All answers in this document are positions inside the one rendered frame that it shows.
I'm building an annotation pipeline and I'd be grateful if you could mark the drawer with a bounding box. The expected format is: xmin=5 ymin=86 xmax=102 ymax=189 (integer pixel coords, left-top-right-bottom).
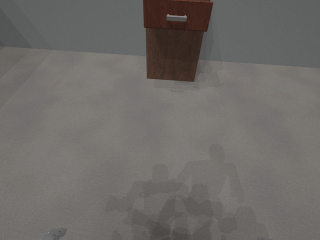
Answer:
xmin=143 ymin=0 xmax=213 ymax=32

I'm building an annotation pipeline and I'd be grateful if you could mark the robot left hand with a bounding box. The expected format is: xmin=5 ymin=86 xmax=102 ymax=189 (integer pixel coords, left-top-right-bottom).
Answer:
xmin=40 ymin=228 xmax=67 ymax=240

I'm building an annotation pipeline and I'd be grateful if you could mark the handle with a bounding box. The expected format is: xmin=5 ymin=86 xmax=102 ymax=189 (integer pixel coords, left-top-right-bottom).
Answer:
xmin=166 ymin=14 xmax=187 ymax=22

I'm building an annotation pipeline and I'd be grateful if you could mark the cabinet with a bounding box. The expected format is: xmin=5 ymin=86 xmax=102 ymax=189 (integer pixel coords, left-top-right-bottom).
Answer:
xmin=145 ymin=0 xmax=210 ymax=82

